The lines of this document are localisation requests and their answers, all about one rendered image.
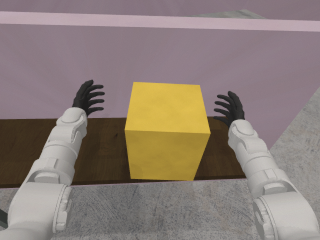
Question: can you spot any table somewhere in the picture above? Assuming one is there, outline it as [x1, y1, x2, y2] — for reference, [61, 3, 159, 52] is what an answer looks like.
[0, 116, 246, 229]

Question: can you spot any robot left upper arm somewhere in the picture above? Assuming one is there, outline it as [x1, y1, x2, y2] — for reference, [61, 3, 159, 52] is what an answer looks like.
[0, 182, 73, 240]

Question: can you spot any robot left hand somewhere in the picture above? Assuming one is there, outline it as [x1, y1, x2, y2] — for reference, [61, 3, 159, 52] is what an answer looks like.
[72, 80, 105, 118]

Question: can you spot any left robot forearm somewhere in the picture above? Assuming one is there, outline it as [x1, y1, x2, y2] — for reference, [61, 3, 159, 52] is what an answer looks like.
[7, 107, 88, 227]

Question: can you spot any robot right hand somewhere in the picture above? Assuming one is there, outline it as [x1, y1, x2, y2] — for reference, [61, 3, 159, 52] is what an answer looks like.
[213, 91, 245, 129]

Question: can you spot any robot right upper arm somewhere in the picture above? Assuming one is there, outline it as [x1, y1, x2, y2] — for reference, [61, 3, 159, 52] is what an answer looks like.
[252, 191, 320, 240]

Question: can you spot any carton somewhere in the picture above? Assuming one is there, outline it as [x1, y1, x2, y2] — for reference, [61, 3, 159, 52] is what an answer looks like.
[124, 82, 211, 181]

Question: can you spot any right robot forearm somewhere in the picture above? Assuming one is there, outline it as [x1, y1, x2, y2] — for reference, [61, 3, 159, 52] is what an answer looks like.
[228, 119, 320, 233]

